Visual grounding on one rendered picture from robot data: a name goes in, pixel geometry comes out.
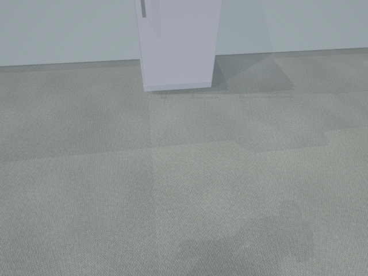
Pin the fridge door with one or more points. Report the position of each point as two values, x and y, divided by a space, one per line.
178 40

